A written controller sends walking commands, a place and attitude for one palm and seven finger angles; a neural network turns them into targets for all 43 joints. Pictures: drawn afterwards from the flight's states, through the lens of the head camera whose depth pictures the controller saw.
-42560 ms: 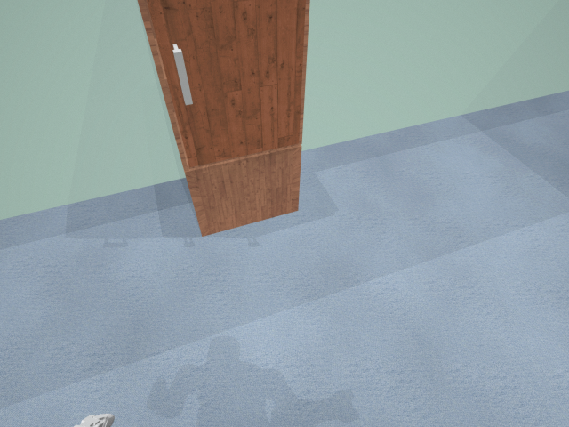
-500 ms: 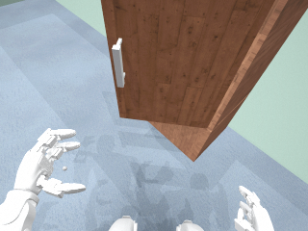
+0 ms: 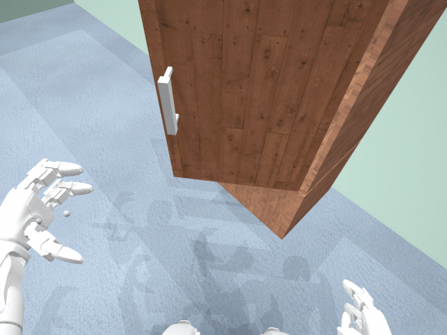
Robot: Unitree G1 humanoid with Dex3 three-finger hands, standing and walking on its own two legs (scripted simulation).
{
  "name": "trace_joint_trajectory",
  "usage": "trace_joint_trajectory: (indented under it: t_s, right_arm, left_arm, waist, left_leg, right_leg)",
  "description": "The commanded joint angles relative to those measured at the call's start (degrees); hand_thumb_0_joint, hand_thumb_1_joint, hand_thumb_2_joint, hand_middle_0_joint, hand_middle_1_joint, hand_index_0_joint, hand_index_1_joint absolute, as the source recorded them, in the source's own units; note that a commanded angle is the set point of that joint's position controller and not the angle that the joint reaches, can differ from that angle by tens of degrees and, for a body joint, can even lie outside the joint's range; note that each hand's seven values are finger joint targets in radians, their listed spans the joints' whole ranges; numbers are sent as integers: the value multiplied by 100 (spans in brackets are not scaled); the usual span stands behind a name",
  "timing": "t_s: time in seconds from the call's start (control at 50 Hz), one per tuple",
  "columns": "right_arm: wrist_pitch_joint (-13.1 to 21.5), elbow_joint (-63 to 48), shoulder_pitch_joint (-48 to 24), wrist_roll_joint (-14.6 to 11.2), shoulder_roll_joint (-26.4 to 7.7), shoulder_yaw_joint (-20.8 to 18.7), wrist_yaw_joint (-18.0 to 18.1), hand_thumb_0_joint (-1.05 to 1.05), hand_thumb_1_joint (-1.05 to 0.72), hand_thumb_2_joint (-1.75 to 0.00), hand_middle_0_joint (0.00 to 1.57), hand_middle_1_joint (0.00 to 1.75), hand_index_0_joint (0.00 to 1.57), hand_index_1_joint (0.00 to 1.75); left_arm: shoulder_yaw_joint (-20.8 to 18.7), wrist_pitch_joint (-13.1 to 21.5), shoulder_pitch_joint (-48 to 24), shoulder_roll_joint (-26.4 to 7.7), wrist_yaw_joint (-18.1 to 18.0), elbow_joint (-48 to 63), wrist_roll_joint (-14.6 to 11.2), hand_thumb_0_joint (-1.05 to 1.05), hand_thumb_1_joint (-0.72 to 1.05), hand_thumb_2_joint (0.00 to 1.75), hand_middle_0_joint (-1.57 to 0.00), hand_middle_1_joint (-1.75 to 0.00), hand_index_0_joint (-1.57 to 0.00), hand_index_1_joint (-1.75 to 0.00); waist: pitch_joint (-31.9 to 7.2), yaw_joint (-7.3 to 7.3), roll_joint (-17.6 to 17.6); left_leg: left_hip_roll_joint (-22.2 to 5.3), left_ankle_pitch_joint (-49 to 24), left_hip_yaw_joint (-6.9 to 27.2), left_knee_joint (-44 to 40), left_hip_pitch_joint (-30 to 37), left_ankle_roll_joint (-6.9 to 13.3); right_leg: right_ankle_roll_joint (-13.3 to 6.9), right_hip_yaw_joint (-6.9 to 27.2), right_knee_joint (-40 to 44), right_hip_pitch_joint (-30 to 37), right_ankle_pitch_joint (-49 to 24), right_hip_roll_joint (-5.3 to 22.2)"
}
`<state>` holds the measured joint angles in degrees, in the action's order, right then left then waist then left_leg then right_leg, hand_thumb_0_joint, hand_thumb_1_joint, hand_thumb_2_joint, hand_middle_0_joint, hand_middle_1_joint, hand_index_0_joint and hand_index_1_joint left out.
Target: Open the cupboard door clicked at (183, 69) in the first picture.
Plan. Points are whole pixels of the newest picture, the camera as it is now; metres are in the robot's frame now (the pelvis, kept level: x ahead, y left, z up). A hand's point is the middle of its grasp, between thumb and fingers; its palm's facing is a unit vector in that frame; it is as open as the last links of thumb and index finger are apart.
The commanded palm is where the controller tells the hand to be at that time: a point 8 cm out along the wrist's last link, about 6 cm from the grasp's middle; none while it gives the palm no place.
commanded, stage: raise the hand with hooked fingers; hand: left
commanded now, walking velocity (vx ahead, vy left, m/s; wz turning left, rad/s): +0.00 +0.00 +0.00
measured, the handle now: (170, 102) +0.59 +0.16 +0.05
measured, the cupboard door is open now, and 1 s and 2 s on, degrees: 39 39 39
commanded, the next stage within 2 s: move the hooked fingers beside the handle in 0.48 s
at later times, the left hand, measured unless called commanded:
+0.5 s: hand (72, 213) +0.28 +0.26 +0.08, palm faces -0.04 -1.00 -0.04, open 14.0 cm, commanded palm +0.26 +0.31 +0.08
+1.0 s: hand (90, 181) +0.35 +0.26 +0.07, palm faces -0.05 -1.00 -0.02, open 14.0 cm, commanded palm +0.33 +0.31 +0.07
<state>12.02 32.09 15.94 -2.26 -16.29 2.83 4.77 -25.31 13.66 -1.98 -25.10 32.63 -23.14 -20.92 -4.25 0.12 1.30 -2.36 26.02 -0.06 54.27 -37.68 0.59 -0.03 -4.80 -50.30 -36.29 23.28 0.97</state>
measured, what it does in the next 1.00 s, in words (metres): stands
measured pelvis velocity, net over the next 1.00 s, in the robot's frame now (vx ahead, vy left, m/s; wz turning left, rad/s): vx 0.00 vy -0.01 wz -0.01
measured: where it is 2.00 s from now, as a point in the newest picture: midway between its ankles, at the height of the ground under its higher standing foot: outside the picture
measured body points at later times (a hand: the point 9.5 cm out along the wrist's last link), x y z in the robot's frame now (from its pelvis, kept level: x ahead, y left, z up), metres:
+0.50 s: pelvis +0.00 +0.00 +0.00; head +0.04 +0.00 +0.45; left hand +0.28 +0.32 +0.08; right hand +0.14 -0.25 -0.08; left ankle +0.01 +0.11 -0.69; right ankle +0.02 -0.13 -0.69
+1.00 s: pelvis +0.00 -0.01 +0.00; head +0.06 +0.00 +0.44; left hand +0.34 +0.31 +0.08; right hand +0.12 -0.27 -0.09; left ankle +0.01 +0.11 -0.69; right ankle +0.02 -0.13 -0.69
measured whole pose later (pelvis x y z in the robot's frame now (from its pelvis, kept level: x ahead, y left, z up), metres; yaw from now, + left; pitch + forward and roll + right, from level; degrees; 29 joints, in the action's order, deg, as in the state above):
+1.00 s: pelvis +0.00 -0.01 +0.00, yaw -1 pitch +11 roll -2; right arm 9.5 32.1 17.9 -2.2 -16.8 2.6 4.6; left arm -25.5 15.2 -17.9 -27.8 32.3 -39.5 -17.4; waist -4.0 2.1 0.7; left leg -2.6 25.1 -0.9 53.8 -40.0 0.2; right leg -0.4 -3.8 -50.9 -39.6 22.6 0.7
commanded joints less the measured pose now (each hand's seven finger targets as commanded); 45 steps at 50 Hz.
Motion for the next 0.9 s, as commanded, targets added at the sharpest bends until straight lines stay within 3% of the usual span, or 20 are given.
trace_joint_trajectory:
  t_s: [0.0, 0.08, 0.12, 0.2, 0.24, 0.32, 0.44, 0.48, 0.52, 0.56, 0.62, 0.66, 0.7, 0.74, 0.82, 0.84, 0.88]
  right_arm:
    - [325, -783, -69, -28, -850, -393, 65, 0, -90, -90, 20, 30, 20, 30]
    - [304, -849, -35, -30, -874, -418, 13, 0, -90, -90, 20, 30, 20, 30]
    - [295, -882, -21, 3, -896, -414, -4, 0, -90, -90, 20, 30, 20, 30]
    - [291, -877, -10, -18, -852, -424, 8, 0, -90, -90, 20, 30, 20, 30]
    - [284, -867, 23, 7, -866, -417, 11, 0, -90, -90, 20, 30, 20, 30]
    - [304, -845, -10, -1, -863, -394, 36, 0, -90, -90, 20, 30, 20, 30]
    - [321, -844, -29, -8, -852, -379, 65, 0, -90, -90, 20, 30, 20, 30]
    - [316, -839, -17, -15, -848, -377, 70, 0, -90, -90, 20, 30, 20, 30]
    - [330, -842, -29, 2, -851, -370, 67, 0, -90, -90, 20, 30, 20, 30]
    - [323, -831, -28, -20, -849, -379, 73, 0, -90, -90, 20, 30, 20, 30]
    - [314, -713, 21, -9, -875, -363, 132, 0, -90, -90, 20, 30, 20, 30]
    - [301, -684, 73, -11, -869, -368, 150, 0, -90, -90, 20, 30, 20, 30]
    - [304, -657, 82, -17, -850, -367, 148, 0, -90, -90, 20, 30, 20, 30]
    - [276, -651, 123, 4, -861, -372, 131, 0, -90, -90, 20, 30, 20, 30]
    - [142, -654, 193, 24, -911, -362, 92, 0, -90, -90, 20, 30, 20, 30]
    - [113, -649, 179, 8, -894, -359, 76, 0, -90, -90, 20, 30, 20, 30]
    - [56, -659, 218, 10, -901, -369, 57, 0, -90, -90, 20, 30, 20, 30]
  left_arm:
    - [-512, 364, -1090, -1394, 92, 912, -214, 0, -50, 30, -30, -120, -30, -120]
    - [-506, 328, -939, -1397, 109, 842, -205, 0, -50, 30, -30, -120, -30, -120]
    - [-652, 371, -1009, -1560, 73, 882, -231, 0, -50, 30, -30, -120, -30, -120]
    - [-612, 492, -1078, -1473, -26, 1019, -199, 0, -50, 30, -30, -120, -30, -120]
    - [-693, 523, -1154, -1601, -25, 1024, -193, 0, -50, 30, -30, -120, -30, -120]
    - [-534, 546, -1267, -1504, -13, 1037, -155, 0, -50, 30, -30, -120, -30, -120]
    - [-624, 521, -1248, -1572, 22, 963, -180, 0, -50, 30, -30, -120, -30, -120]
    - [-560, 475, -1186, -1461, 48, 817, -189, 0, -50, 30, -30, -120, -30, -120]
    - [-525, 470, -1277, -1458, 86, 851, -210, 0, -50, 30, -30, -120, -30, -120]
    - [-470, 451, -1270, -1407, 104, 776, -183, 0, -50, 30, -30, -120, -30, -120]
    - [-281, 484, -2234, -1429, 49, 748, -104, 0, -50, 30, -30, -120, -30, -120]
    - [-349, 487, -2293, -1505, 22, 490, -45, 0, -50, 30, -30, -120, -30, -120]
    - [-244, 533, -2429, -1451, -6, 486, 23, 0, -50, 30, -30, -120, -30, -120]
    - [-290, 533, -2609, -1550, -18, 443, 40, 0, -50, 30, -30, -120, -30, -120]
    - [-582, 437, -2490, -1838, -53, -185, 86, 0, -50, 30, -30, -120, -30, -120]
    - [-529, 442, -2738, -1831, -37, -193, 99, 0, -50, 30, -30, -120, -30, -120]
    - [-585, 456, -2807, -1902, -41, -430, 137, 0, -50, 30, -30, -120, -30, -120]
  waist:
    - [-1389, 0, 355]
    - [-1343, -27, 292]
    - [-1322, -57, 213]
    - [-1388, -25, 421]
    - [-1461, -23, 315]
    - [-1243, 26, 510]
    - [-1371, -5, 390]
    - [-1331, 23, 205]
    - [-1280, 27, 319]
    - [-1257, 50, 216]
    - [-1155, 212, 352]
    - [-1345, 188, 284]
    - [-1485, 160, 520]
    - [-1690, 156, 421]
    - [-1599, 56, 199]
    - [-1601, 119, 309]
    - [-1554, 107, 298]
  left_leg:
    - [229, -1617, 139, -991, 822, 31]
    - [235, -1587, 113, -1038, 781, 38]
    - [241, -1565, 107, -1018, 726, 43]
    - [240, -1475, 90, -1077, 813, 36]
    - [234, -1542, 82, -1043, 789, 47]
    - [224, -1364, 103, -1076, 809, 46]
    - [228, -1376, 112, -1084, 816, 45]
    - [235, -1325, 98, -1067, 723, 48]
    - [237, -1390, 85, -1015, 736, 52]
    - [228, -1295, 87, -1030, 704, 52]
    - [224, -1132, 113, -974, 728, 52]
    - [217, -1102, 135, -988, 761, 43]
    - [227, -1197, 135, -995, 832, 34]
    - [216, -1404, 141, -951, 903, 37]
    - [215, -1548, 83, -906, 572, 33]
    - [218, -1491, 57, -895, 541, 33]
    - [218, -1424, 33, -888, 421, 31]
  right_leg:
    - [-158, 199, 722, 756, -1206, -222]
    - [-152, 205, 745, 772, -1189, -226]
    - [-177, 232, 748, 811, -1144, -251]
    - [-150, 230, 756, 772, -1054, -221]
    - [-156, 267, 745, 871, -1148, -240]
    - [-174, 253, 770, 705, -951, -245]
    - [-158, 270, 773, 810, -1010, -228]
    - [-127, 279, 795, 800, -995, -214]
    - [-155, 303, 776, 787, -1056, -229]
    - [-130, 298, 799, 727, -968, -219]
    - [-142, 308, 772, 470, -794, -231]
    - [-132, 309, 763, 496, -752, -212]
    - [-146, 301, 711, 502, -838, -184]
    - [-151, 300, 658, 591, -1067, -204]
    - [-161, 320, 597, 770, -1268, -208]
    - [-137, 356, 620, 731, -1265, -190]
    - [-131, 379, 627, 735, -1220, -180]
